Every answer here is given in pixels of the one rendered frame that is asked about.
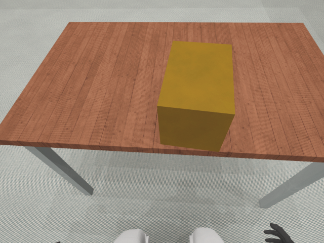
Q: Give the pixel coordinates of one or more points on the left robot thigh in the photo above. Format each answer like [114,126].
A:
[133,236]

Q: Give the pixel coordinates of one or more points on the robot right hand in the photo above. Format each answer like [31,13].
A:
[279,232]

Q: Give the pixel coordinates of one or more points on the robot thigh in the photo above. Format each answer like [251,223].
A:
[205,235]
[133,236]

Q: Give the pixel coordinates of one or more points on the right robot thigh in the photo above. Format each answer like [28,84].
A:
[205,235]

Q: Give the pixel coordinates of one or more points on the table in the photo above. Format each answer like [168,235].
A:
[99,85]

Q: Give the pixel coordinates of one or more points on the carton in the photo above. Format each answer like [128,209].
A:
[196,102]

